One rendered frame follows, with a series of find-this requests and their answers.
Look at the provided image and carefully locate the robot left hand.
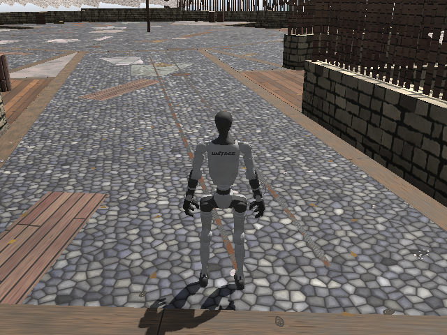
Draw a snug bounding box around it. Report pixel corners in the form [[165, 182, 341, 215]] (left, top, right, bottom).
[[183, 199, 199, 217]]

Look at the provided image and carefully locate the robot right thigh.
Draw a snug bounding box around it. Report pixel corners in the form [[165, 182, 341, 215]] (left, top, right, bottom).
[[233, 195, 247, 245]]

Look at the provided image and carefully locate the humanoid robot head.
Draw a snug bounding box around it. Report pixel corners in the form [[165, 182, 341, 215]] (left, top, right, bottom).
[[212, 111, 235, 145]]

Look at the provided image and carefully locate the robot right upper arm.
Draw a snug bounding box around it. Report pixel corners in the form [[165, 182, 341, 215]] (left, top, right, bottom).
[[238, 141, 256, 180]]

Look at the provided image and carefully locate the right robot forearm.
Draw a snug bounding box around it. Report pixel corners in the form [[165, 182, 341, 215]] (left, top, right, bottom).
[[249, 170, 263, 202]]

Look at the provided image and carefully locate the left robot forearm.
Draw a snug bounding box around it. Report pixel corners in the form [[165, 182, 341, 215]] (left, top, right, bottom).
[[184, 169, 198, 201]]

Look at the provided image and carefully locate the robot right hand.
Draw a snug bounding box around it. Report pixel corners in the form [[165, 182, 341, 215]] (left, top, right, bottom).
[[249, 200, 265, 218]]

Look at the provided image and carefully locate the robot left upper arm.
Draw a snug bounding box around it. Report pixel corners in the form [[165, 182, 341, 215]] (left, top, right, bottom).
[[191, 141, 209, 180]]

